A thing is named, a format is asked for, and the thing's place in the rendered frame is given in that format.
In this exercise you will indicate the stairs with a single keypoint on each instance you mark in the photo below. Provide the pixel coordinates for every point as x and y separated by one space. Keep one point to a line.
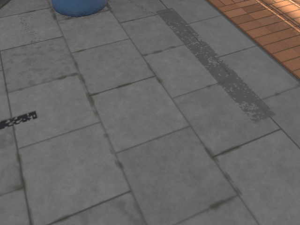
286 10

